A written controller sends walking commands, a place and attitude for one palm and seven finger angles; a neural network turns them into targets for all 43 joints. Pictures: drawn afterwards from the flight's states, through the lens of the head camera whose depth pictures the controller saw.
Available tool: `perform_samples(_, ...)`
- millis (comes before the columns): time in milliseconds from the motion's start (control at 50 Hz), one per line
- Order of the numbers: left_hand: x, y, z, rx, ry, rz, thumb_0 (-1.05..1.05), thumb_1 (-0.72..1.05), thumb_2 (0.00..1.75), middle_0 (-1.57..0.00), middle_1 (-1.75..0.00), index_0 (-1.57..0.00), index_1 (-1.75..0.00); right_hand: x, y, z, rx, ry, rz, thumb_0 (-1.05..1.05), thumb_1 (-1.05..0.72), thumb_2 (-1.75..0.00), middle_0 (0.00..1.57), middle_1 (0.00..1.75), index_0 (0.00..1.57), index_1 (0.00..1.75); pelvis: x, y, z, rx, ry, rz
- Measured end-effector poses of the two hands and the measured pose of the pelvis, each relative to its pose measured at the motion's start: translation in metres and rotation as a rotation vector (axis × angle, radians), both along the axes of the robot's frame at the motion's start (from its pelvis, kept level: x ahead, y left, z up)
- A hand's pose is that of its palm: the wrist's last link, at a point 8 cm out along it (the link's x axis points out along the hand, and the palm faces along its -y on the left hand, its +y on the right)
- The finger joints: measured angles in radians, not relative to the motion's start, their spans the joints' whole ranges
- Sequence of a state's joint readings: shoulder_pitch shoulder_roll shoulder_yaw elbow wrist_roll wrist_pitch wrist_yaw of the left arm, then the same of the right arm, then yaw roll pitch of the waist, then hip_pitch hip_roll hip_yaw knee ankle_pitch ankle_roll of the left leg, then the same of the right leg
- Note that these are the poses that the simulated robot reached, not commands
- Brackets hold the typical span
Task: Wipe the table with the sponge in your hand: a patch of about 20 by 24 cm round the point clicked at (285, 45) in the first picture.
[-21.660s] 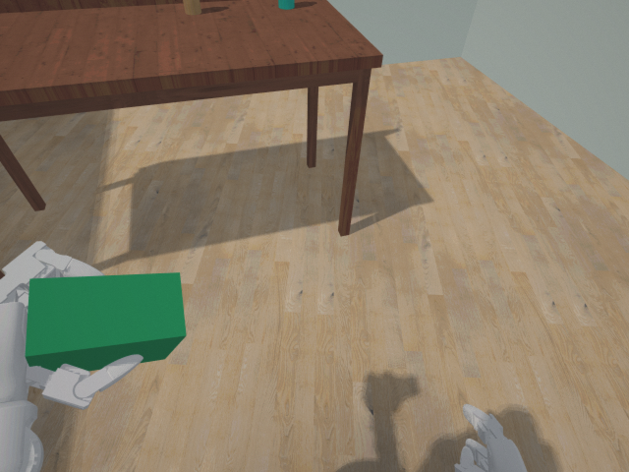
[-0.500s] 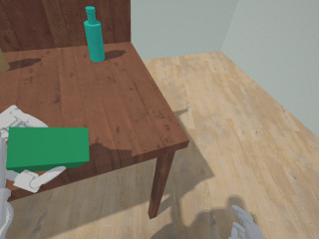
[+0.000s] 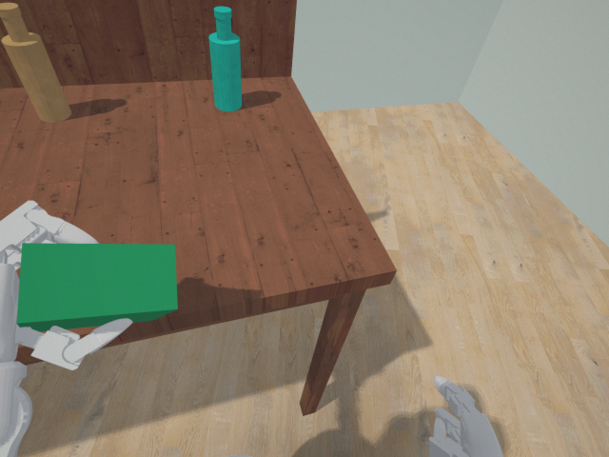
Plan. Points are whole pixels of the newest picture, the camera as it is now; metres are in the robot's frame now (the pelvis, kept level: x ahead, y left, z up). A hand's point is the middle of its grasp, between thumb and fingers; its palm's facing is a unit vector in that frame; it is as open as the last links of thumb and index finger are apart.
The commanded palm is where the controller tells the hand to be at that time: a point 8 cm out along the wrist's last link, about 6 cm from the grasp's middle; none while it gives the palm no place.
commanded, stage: come to a stop and stand still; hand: left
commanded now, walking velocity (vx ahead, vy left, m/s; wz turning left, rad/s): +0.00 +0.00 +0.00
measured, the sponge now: (121, 287) +0.23 +0.22 +0.15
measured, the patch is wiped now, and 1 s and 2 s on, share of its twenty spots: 0.00 0.00 0.00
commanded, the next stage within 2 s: look again from close up in 0.84 s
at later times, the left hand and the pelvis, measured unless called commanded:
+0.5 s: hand (131, 229) +0.29 +0.23 +0.17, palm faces +0.38 -0.85 -0.37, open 10.3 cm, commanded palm +0.23 +0.26 +0.18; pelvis +0.07 -0.02 +0.01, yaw +0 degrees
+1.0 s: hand (147, 219) +0.31 +0.22 +0.17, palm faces +0.39 -0.84 -0.36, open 10.3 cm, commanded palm +0.25 +0.25 +0.18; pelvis +0.09 -0.03 +0.01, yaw +0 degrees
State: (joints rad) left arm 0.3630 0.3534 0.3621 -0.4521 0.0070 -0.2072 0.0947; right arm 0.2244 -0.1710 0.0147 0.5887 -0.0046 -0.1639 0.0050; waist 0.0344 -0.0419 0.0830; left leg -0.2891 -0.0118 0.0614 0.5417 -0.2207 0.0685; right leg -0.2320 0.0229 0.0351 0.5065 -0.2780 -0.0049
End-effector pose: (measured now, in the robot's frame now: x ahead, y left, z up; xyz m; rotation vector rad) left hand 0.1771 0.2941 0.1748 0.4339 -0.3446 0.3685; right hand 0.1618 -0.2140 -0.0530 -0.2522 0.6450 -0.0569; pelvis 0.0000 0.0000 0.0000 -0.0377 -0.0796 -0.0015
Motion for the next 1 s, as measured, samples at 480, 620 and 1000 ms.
perform_samples(480,0.071,-0.024,0.003,-0.001,0.052,-0.013,-0.02,-0.52,1.01,-0.69,-1.37,-0.73,-1.36,0.068,-0.018,-0.002,0.009,0.038,-0.021,0.02,-0.90,-0.90,0.20,0.30,0.20,0.30,0.068,-0.017,0.007,0.017,0.067,0.006)
perform_samples(620,0.088,-0.029,0.005,0.012,0.074,-0.017,-0.02,-0.52,1.01,-0.69,-1.37,-0.73,-1.36,0.093,-0.030,0.000,0.007,0.028,-0.048,0.02,-0.90,-0.90,0.20,0.30,0.20,0.30,0.086,-0.022,0.006,0.020,0.076,0.005)
perform_samples(1000,0.089,-0.038,0.006,-0.018,0.094,0.016,-0.02,-0.52,1.01,-0.69,-1.37,-0.73,-1.36,0.100,-0.035,-0.003,0.021,0.046,-0.060,0.02,-0.90,-0.90,0.20,0.30,0.20,0.30,0.092,-0.030,0.008,0.024,0.072,0.008)
